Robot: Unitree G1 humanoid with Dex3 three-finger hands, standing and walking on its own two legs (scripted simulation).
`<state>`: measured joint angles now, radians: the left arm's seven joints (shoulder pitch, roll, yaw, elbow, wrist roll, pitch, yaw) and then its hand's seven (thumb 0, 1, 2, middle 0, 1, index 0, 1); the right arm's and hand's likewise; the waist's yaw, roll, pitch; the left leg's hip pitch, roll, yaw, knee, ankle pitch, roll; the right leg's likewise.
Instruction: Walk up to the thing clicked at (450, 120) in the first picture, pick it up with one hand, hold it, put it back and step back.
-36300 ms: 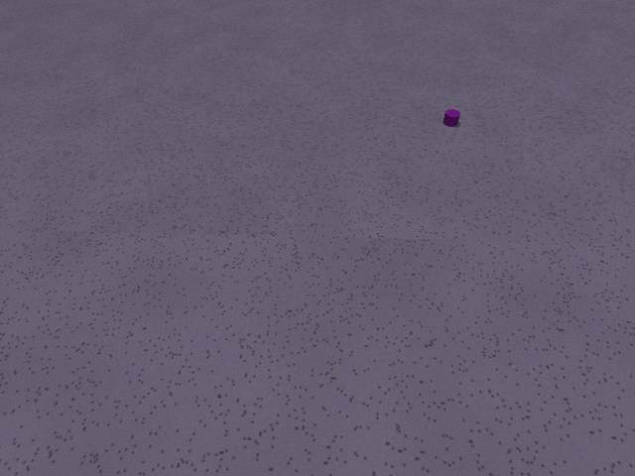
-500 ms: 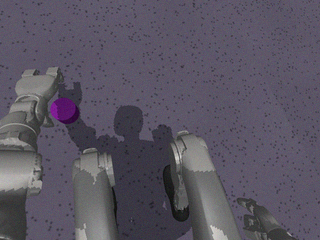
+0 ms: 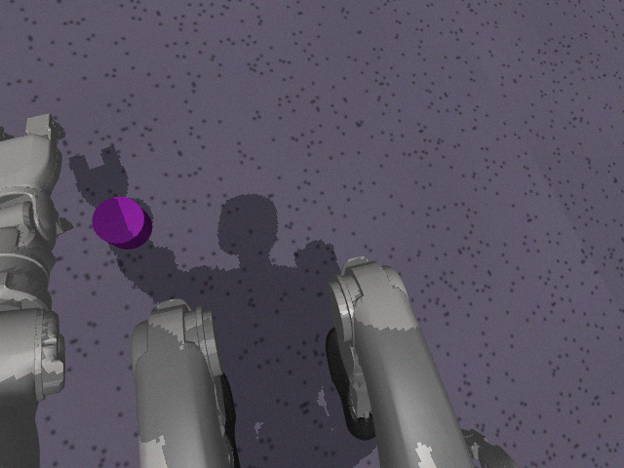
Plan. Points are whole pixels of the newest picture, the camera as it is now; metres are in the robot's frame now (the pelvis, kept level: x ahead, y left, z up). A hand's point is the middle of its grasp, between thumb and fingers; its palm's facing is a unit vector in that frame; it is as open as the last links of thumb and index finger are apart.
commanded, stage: home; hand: left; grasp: from above
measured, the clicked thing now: (124, 223) +0.48 +0.24 -0.32
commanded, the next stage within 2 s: none
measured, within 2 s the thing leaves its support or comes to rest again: neither
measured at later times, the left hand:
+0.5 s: hand out of the picture +0.28 +0.24 +0.07, palm faces -0.17 -0.78 -0.60, open 7.6 cm
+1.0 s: hand out of the picture +0.23 +0.20 +0.29, palm faces +0.18 -0.96 -0.22, open 7.4 cm
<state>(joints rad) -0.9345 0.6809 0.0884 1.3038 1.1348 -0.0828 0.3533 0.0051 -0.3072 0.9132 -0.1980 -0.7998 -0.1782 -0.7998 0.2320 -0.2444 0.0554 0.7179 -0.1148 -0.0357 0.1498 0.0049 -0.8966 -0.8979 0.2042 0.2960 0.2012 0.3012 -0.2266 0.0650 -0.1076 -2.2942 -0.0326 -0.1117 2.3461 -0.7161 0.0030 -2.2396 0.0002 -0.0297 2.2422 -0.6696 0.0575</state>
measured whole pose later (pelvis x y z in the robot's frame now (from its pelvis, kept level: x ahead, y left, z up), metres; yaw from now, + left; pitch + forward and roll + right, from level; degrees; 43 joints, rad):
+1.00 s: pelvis +0.06 +0.00 +0.34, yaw +7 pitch +14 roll -3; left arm 0.42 0.22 0.05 -0.08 -0.07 0.45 0.07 0.02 0.90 0.90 -0.21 -0.30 -0.20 -0.30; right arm 0.30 -0.22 0.05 0.53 0.04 -0.15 -0.17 0.01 -0.91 -0.90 0.20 0.30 0.20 0.30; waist -0.06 0.05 -0.18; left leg -0.86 0.02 -0.08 1.13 -0.52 -0.01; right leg -0.82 0.00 -0.04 1.05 -0.48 0.02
